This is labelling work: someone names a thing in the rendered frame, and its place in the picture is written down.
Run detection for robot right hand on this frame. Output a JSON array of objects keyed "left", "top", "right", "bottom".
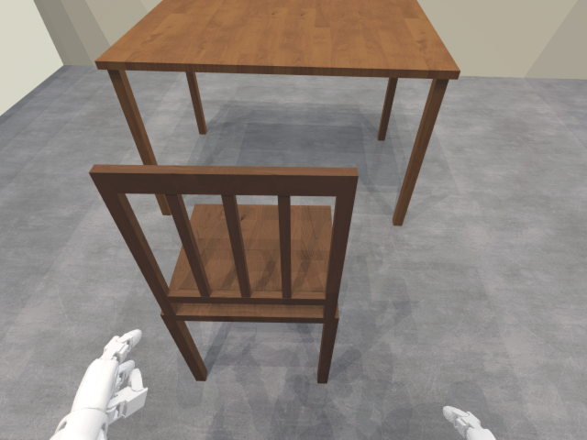
[{"left": 443, "top": 406, "right": 496, "bottom": 440}]

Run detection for chair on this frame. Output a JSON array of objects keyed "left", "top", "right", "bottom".
[{"left": 89, "top": 164, "right": 359, "bottom": 384}]

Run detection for table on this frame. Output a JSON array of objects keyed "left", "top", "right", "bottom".
[{"left": 94, "top": 0, "right": 460, "bottom": 226}]

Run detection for robot left hand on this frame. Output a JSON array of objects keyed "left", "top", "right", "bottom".
[{"left": 71, "top": 329, "right": 148, "bottom": 425}]

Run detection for left robot forearm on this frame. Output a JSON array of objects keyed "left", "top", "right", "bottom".
[{"left": 50, "top": 409, "right": 108, "bottom": 440}]

